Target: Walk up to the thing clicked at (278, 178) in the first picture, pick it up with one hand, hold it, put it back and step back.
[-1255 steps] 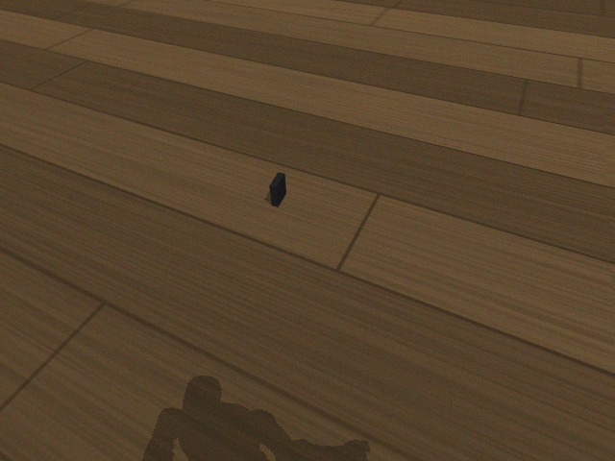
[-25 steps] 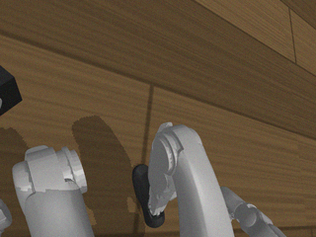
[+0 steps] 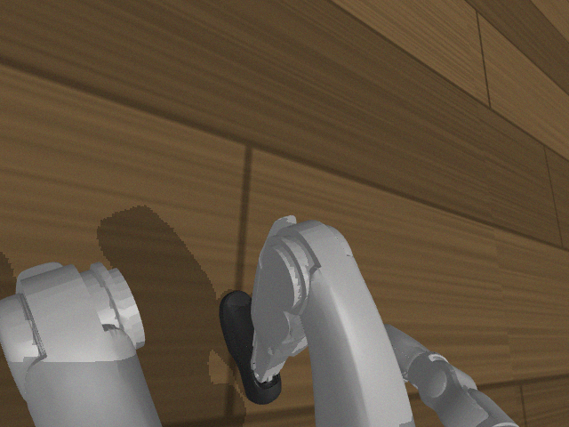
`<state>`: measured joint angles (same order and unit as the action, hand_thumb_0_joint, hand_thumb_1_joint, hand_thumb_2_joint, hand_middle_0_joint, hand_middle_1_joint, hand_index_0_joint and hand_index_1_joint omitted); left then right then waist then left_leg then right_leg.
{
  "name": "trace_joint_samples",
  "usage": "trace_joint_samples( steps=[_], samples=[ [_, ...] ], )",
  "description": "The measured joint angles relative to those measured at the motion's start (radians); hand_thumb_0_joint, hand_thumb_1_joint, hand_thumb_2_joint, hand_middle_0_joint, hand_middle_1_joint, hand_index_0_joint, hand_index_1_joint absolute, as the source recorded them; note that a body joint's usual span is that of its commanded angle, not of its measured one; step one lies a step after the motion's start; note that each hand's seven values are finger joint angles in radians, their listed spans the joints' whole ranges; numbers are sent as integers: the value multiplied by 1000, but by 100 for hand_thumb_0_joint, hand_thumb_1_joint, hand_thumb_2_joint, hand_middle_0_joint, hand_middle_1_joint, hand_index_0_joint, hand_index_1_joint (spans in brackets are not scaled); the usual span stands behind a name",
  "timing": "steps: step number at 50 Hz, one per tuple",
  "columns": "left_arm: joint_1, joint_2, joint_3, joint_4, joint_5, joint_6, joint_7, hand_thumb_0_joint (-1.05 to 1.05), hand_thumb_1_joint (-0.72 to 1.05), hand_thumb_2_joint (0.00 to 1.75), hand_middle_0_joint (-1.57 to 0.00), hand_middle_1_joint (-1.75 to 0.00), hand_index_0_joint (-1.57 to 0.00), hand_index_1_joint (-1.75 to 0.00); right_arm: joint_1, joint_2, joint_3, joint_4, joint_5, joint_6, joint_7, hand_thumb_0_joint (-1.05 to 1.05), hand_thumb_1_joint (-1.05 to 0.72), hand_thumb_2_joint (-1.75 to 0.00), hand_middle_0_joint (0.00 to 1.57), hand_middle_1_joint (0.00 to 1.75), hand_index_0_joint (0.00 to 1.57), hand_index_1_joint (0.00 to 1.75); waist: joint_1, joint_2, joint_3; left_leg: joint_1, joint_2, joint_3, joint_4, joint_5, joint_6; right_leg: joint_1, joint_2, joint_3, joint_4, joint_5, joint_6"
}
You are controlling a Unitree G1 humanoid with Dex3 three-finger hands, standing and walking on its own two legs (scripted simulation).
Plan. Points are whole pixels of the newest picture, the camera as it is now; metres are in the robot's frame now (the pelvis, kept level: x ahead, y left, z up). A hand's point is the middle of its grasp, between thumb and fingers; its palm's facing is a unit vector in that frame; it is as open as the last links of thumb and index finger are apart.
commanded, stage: lower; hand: left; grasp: from the side
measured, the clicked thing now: out of the picture +0.45 +0.29 -0.20
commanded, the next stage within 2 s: loosen in 0.12 s
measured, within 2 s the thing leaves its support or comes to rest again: rests again in 0.42 s
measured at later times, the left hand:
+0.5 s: hand out of the picture +0.43 +0.32 -0.18, palm faces +0.50 -0.87 +0.00, open 8.3 cm
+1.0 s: hand out of the picture +0.43 +0.36 -0.15, palm faces +0.57 -0.82 +0.00, open 14.8 cm
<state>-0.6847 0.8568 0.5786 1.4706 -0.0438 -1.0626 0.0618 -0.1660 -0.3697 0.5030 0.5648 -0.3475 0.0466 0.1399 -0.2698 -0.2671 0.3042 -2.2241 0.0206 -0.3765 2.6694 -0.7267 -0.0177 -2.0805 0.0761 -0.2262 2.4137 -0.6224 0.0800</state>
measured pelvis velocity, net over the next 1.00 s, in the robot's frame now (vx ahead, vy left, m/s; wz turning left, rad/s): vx -0.01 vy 0.00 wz -0.02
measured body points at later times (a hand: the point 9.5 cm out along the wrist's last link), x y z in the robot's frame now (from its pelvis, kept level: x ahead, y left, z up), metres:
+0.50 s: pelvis +0.00 +0.00 +0.00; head +0.23 +0.20 +0.32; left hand +0.40 +0.36 -0.18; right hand +0.17 -0.24 -0.03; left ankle +0.08 +0.12 -0.25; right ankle +0.14 -0.13 -0.25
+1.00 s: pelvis -0.01 +0.00 +0.00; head +0.22 +0.20 +0.33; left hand +0.39 +0.40 -0.14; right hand +0.16 -0.24 -0.03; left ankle +0.08 +0.12 -0.25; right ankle +0.14 -0.13 -0.25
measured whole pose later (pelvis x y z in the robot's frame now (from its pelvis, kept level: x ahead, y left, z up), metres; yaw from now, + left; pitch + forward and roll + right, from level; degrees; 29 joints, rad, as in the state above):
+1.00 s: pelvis -0.01 +0.00 +0.00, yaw -1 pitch +12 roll -18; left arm -0.66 0.91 0.67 1.33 -0.05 -1.03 0.04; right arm -0.15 -0.36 0.50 0.54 -0.34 0.07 0.13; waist -0.24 -0.28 0.30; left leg -2.21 0.03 -0.39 2.67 -0.72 -0.01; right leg -2.06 0.08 -0.24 2.39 -0.61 0.07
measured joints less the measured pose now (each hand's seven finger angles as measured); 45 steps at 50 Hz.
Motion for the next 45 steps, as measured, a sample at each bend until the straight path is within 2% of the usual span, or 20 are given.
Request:
trace_joint_samples(
  steps=[7,15,21,24,29,40,45],
  samples=[
    [6,19,-2,11,9,-10,9,2,-22,102,-85,-124,-86,-123,-9,-1,13,-8,-8,3,-2,0,-88,-90,21,30,21,30,1,-7,8,4,0,-11,6,0,2,9,3,-9,-4,3,-3],
    [10,28,-13,23,0,-18,13,2,-22,101,-86,-122,-87,-121,-16,-6,21,-15,-11,0,-1,0,-88,-89,21,30,21,30,4,-10,17,5,4,-12,7,0,10,13,7,-11,-10,7,-4],
    [7,21,-2,11,-24,-36,8,2,-14,86,-90,-110,-92,-108,-18,-5,30,-15,-11,-7,1,0,-88,-89,21,30,21,30,3,-20,15,6,5,-17,9,-4,11,16,9,-14,-12,5,4],
    [3,25,-2,10,-20,-42,4,2,-11,77,-89,-100,-91,-98,-17,-2,31,-18,-12,-6,-2,0,-89,-89,21,30,21,30,3,-25,12,8,5,-20,11,-8,10,18,10,-17,-12,4,-1],
    [6,31,-7,3,-9,-35,-2,1,-11,60,-76,-78,-78,-76,-18,-3,31,-23,-13,1,-3,0,-89,-89,21,30,21,30,5,-20,14,10,5,-25,11,-11,11,24,10,-21,-16,2,-7],
    [6,23,-10,13,-27,-29,0,0,-22,35,-44,-42,-45,-41,-21,-2,32,-24,-11,3,-2,0,-89,-89,21,30,21,30,9,-16,10,10,7,-21,6,-1,15,24,10,-19,-20,11,-1],
    [12,25,48,-34,-26,-26,-2,0,-24,31,-32,-32,-33,-31,-17,0,31,-29,-9,3,-5,0,-88,-89,21,30,21,30,12,-22,14,14,9,-24,8,0,15,27,13,-21,-21,15,-1]
  ],
)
